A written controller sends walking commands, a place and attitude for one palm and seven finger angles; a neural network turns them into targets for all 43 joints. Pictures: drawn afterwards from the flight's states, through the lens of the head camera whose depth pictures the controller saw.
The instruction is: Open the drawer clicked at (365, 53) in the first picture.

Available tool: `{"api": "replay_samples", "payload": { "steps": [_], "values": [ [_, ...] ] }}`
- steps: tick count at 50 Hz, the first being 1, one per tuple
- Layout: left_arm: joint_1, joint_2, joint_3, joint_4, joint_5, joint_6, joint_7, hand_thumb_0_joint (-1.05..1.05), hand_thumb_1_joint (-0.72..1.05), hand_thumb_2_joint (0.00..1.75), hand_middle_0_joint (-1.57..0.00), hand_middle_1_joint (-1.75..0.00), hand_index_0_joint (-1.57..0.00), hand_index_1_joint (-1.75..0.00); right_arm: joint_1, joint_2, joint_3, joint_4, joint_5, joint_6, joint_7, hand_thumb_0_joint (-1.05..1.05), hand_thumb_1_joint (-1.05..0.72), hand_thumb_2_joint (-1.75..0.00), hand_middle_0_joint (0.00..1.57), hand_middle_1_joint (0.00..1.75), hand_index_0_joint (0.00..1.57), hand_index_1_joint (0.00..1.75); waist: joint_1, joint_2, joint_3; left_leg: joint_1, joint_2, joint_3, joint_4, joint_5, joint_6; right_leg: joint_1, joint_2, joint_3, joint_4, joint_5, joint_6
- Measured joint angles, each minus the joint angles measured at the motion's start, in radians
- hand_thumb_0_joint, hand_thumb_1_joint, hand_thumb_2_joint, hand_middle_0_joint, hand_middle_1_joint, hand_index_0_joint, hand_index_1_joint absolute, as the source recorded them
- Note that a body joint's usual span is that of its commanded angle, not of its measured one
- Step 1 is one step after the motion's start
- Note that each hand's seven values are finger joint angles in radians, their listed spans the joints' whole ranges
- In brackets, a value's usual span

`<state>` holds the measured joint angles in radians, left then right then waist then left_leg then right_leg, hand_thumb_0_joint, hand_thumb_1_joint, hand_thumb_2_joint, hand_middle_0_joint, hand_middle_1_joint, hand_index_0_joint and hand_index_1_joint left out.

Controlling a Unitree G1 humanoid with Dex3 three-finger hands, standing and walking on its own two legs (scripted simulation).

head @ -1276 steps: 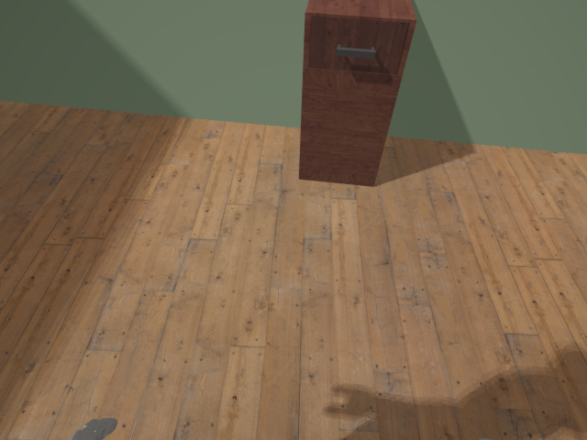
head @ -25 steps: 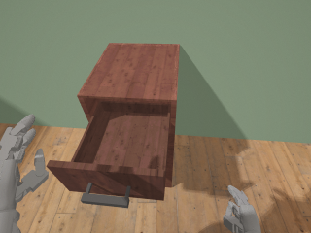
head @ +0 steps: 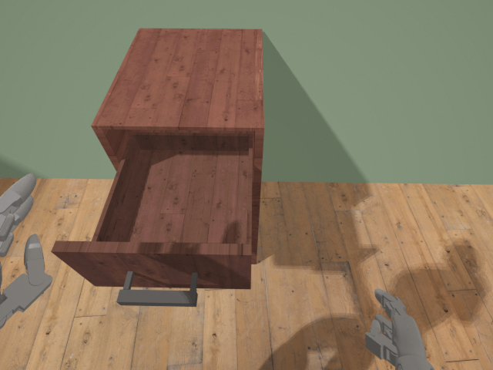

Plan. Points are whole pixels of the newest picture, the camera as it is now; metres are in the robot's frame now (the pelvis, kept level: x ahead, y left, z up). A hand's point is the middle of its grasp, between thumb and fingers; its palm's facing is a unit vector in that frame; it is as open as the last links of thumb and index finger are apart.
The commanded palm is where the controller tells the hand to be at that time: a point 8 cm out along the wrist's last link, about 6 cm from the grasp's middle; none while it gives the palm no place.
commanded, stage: step back with the hand held close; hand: left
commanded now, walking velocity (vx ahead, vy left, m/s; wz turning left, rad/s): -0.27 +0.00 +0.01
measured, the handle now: (160, 287) +0.27 +0.18 -0.09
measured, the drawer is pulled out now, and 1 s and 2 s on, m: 0.29 0.29 0.29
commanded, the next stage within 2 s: stop stepping back and stand still in 1.06 s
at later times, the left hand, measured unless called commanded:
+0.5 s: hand out of the picture +0.13 +0.24 +0.16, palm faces +0.39 -0.80 -0.45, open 7.5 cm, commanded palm +0.06 +0.29 +0.18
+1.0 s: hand out of the picture +0.06 +0.23 +0.16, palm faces +0.39 -0.82 -0.43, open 7.5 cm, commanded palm +0.00 +0.27 +0.18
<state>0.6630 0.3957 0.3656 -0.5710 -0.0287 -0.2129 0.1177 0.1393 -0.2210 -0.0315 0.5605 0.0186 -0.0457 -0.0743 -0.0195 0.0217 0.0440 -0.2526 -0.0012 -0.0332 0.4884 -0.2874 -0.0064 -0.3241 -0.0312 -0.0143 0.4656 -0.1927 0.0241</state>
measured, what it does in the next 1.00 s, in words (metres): walks backwards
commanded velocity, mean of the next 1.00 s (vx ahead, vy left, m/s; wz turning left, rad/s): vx -0.35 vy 0.00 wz -0.02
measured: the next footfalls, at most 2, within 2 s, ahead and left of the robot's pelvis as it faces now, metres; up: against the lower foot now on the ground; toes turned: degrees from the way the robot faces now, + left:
right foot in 1.08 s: -0.17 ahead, -0.15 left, +0.00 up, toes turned -1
left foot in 1.36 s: -0.20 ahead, +0.08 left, +0.00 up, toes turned +1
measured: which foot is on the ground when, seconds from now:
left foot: down 0.00-1.00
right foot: down 0.00-0.84, up 0.86-1.00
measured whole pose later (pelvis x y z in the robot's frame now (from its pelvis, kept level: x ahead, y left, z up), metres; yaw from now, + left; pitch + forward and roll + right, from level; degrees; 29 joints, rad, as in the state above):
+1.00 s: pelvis -0.13 -0.01 -0.01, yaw +0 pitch +2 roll -2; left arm 0.64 0.39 0.40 -0.64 -0.05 -0.25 0.17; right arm 0.17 -0.15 -0.01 0.62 -0.02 -0.16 -0.04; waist 0.01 -0.02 0.02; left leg -0.44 0.06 -0.02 0.55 -0.16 -0.02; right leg -0.43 0.04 -0.01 0.86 -0.46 0.02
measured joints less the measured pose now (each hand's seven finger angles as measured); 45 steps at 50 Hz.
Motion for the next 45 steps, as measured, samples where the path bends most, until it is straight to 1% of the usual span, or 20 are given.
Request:
{"api": "replay_samples", "payload": {
  "steps": [3, 7, 12, 17, 20, 22, 25, 28, 30, 32, 34, 36, 38, 39, 40, 41, 42, 43, 45],
  "values": [
    [0.007, 0.014, 0.014, -0.016, -0.004, 0.0, 0.01, 0.02, 0.88, 0.9, -0.22, -0.3, -0.21, -0.3, 0.003, 0.009, 0.001, -0.004, -0.001, -0.001, -0.002, 0.01, -0.9, -0.9, 0.2, 0.3, 0.2, 0.3, 0.002, -0.016, 0.003, -0.022, -0.004, -0.002, 0.019, 0.004, 0.002, -0.018, -0.004, -0.002, 0.013, 0.006, 0.001],
    [0.005, 0.015, 0.026, -0.036, -0.005, -0.005, 0.024, 0.02, 0.88, 0.9, -0.22, -0.3, -0.21, -0.3, 0.008, 0.025, 0.011, -0.006, -0.004, -0.015, -0.002, 0.01, -0.9, -0.9, 0.2, 0.3, 0.2, 0.3, 0.011, -0.035, -0.002, -0.05, -0.008, -0.004, 0.045, 0.008, 0.003, -0.043, -0.008, -0.002, 0.035, 0.013, 0.002],
    [-0.016, -0.005, 0.02, -0.047, -0.001, -0.015, 0.038, 0.02, 0.88, 0.9, -0.21, -0.3, -0.21, -0.3, 0.015, 0.039, 0.03, -0.007, -0.009, -0.039, 0.001, 0.01, -0.9, -0.9, 0.2, 0.3, 0.2, 0.3, 0.026, -0.045, -0.014, -0.088, -0.007, -0.006, 0.087, 0.009, 0.001, -0.077, -0.006, -0.003, 0.068, 0.017, -0.002],
    [-0.036, -0.031, 0.005, -0.041, 0.004, -0.025, 0.048, 0.02, 0.88, 0.9, -0.21, -0.3, -0.21, -0.3, 0.023, 0.039, 0.041, -0.001, -0.014, -0.053, 0.006, 0.01, -0.9, -0.9, 0.21, 0.3, 0.2, 0.3, 0.034, -0.039, -0.027, -0.123, 0.002, -0.007, 0.119, 0.011, 0.001, -0.098, 0.004, -0.004, 0.068, 0.038, -0.005],
    [-0.044, -0.038, -0.003, -0.036, 0.007, -0.027, 0.054, 0.02, 0.88, 0.9, -0.21, -0.3, -0.21, -0.3, 0.032, 0.031, 0.041, 0.004, -0.016, -0.053, 0.006, 0.01, -0.9, -0.9, 0.21, 0.3, 0.2, 0.3, 0.032, -0.036, -0.031, -0.137, 0.004, -0.006, 0.123, 0.017, 0.006, -0.103, 0.007, -0.004, 0.052, 0.056, -0.005],
    [-0.046, -0.036, -0.004, -0.036, 0.014, -0.027, 0.061, 0.02, 0.88, 0.9, -0.21, -0.3, -0.21, -0.3, 0.039, 0.026, 0.039, 0.006, -0.022, -0.052, 0.003, 0.01, -0.9, -0.9, 0.21, 0.3, 0.2, 0.3, 0.026, -0.033, -0.03, -0.144, 0.006, -0.006, 0.12, 0.027, 0.007, -0.106, 0.009, -0.004, 0.044, 0.05, -0.005],
    [-0.041, -0.026, 0.004, -0.044, 0.023, -0.024, 0.074, 0.02, 0.88, 0.9, -0.21, -0.3, -0.21, -0.3, 0.05, 0.023, 0.035, 0.004, -0.033, -0.057, -0.002, 0.01, -0.9, -0.9, 0.21, 0.3, 0.2, 0.3, 0.01, -0.032, -0.023, -0.158, 0.006, -0.013, 0.117, 0.045, 0.004, -0.117, 0.013, -0.003, 0.045, 0.025, -0.005],
    [-0.03, 0.007, 0.03, -0.058, 0.019, -0.027, 0.073, 0.02, 0.88, 0.9, -0.21, -0.3, -0.21, -0.3, 0.06, 0.034, 0.03, 0.002, -0.034, -0.074, -0.004, 0.01, -0.9, -0.9, 0.21, 0.3, 0.2, 0.3, -0.007, -0.048, -0.011, -0.175, -0.007, -0.021, 0.134, 0.048, 0.002, -0.129, 0.014, 0.011, 0.086, 0.054, -0.008],
    [-0.024, 0.022, 0.047, -0.057, 0.017, -0.038, 0.065, 0.02, 0.88, 0.9, -0.21, -0.3, -0.21, -0.3, 0.063, 0.041, 0.028, 0.006, -0.032, -0.085, -0.001, 0.01, -0.9, -0.9, 0.21, 0.3, 0.2, 0.3, -0.003, -0.056, -0.012, -0.189, -0.009, -0.019, 0.157, 0.041, -0.002, -0.138, 0.017, 0.021, 0.121, 0.02, -0.007],
    [-0.024, 0.021, 0.056, -0.056, 0.012, -0.044, 0.061, 0.02, 0.89, 0.9, -0.21, -0.3, -0.21, -0.3, 0.055, 0.046, 0.029, 0.016, -0.03, -0.093, 0.001, 0.01, -0.9, -0.9, 0.21, 0.3, 0.2, 0.3, 0.0, -0.053, -0.005, -0.198, -0.002, -0.02, 0.177, 0.035, -0.007, -0.15, 0.025, 0.021, 0.143, 0.021, -0.009],
    [-0.029, 0.011, 0.05, -0.059, 0.004, -0.049, 0.053, 0.02, 0.89, 0.9, -0.21, -0.3, -0.21, -0.3, 0.051, 0.046, 0.029, 0.022, -0.023, -0.095, 0.009, 0.01, -0.9, -0.9, 0.21, 0.3, 0.2, 0.3, 0.005, -0.048, -0.005, -0.208, 0.004, -0.021, 0.192, 0.031, -0.008, -0.16, 0.031, 0.019, 0.154, 0.024, -0.015],
    [-0.04, -0.003, 0.031, -0.064, 0.001, -0.054, 0.047, 0.02, 0.88, 0.9, -0.21, -0.3, -0.21, -0.3, 0.046, 0.039, 0.024, 0.035, -0.02, -0.093, 0.017, 0.01, -0.9, -0.9, 0.21, 0.3, 0.2, 0.3, 0.009, -0.047, -0.01, -0.223, 0.001, -0.022, 0.218, -0.038, 0.0, -0.163, 0.029, 0.018, 0.147, 0.032, -0.021],
    [-0.051, -0.015, 0.011, -0.07, 0.002, -0.054, 0.047, 0.02, 0.88, 0.9, -0.21, -0.3, -0.21, -0.3, 0.039, 0.029, 0.02, 0.05, -0.022, -0.078, 0.021, 0.01, -0.9, -0.9, 0.21, 0.3, 0.2, 0.3, 0.008, -0.055, -0.014, -0.225, -0.011, -0.011, 0.256, -0.105, 0.006, -0.161, 0.017, 0.019, 0.129, 0.049, -0.02],
    [-0.055, -0.018, 0.005, -0.073, 0.003, -0.053, 0.047, 0.02, 0.88, 0.9, -0.22, -0.3, -0.21, -0.3, 0.036, 0.025, 0.02, 0.057, -0.023, -0.067, 0.021, 0.01, -0.9, -0.9, 0.21, 0.3, 0.2, 0.3, 0.007, -0.061, -0.016, -0.212, -0.015, 0.0, 0.254, -0.12, 0.008, -0.159, 0.011, 0.021, 0.119, 0.058, -0.017],
    [-0.056, -0.018, 0.004, -0.074, 0.005, -0.052, 0.047, 0.02, 0.88, 0.9, -0.22, -0.3, -0.21, -0.3, 0.034, 0.02, 0.02, 0.059, -0.024, -0.058, 0.02, 0.01, -0.9, -0.9, 0.21, 0.3, 0.2, 0.3, 0.004, -0.065, -0.021, -0.187, -0.014, 0.01, 0.216, -0.123, 0.011, -0.16, 0.006, 0.021, 0.111, 0.067, -0.013],
    [-0.058, -0.014, 0.008, -0.073, 0.006, -0.051, 0.048, 0.02, 0.88, 0.9, -0.22, -0.3, -0.21, -0.3, 0.031, 0.019, 0.02, 0.06, -0.025, -0.051, 0.017, 0.01, -0.9, -0.9, 0.21, 0.3, 0.2, 0.3, 0.001, -0.074, -0.021, -0.176, -0.017, 0.016, 0.172, -0.062, 0.011, -0.164, -0.001, 0.022, 0.108, 0.071, -0.011],
    [-0.06, -0.01, 0.013, -0.07, 0.008, -0.05, 0.05, 0.02, 0.88, 0.9, -0.22, -0.3, -0.21, -0.3, 0.029, 0.017, 0.019, 0.054, -0.025, -0.047, 0.014, 0.01, -0.9, -0.9, 0.21, 0.3, 0.2, 0.3, 0.0, -0.072, -0.016, -0.173, -0.01, 0.02, 0.142, 0.04, 0.017, -0.172, 0.004, 0.022, 0.122, 0.038, -0.008],
    [-0.062, -0.006, 0.02, -0.064, 0.012, -0.05, 0.053, 0.02, 0.88, 0.9, -0.22, -0.3, -0.21, -0.3, 0.026, 0.018, 0.017, 0.048, -0.029, -0.05, 0.01, 0.01, -0.9, -0.9, 0.21, 0.3, 0.2, 0.3, -0.003, -0.064, -0.011, -0.18, -0.002, 0.018, 0.139, 0.092, 0.019, -0.19, 0.017, 0.026, 0.179, -0.042, -0.005],
    [-0.057, 0.001, 0.034, -0.048, 0.008, -0.045, 0.056, 0.02, 0.88, 0.9, -0.22, -0.3, -0.21, -0.3, 0.028, 0.036, 0.011, 0.042, -0.03, -0.067, 0.009, 0.01, -0.9, -0.9, 0.21, 0.3, 0.2, 0.3, -0.006, -0.053, -0.01, -0.187, 0.016, 0.007, 0.132, 0.094, 0.011, -0.22, 0.056, 0.04, 0.369, -0.181, -0.006]
  ]
}}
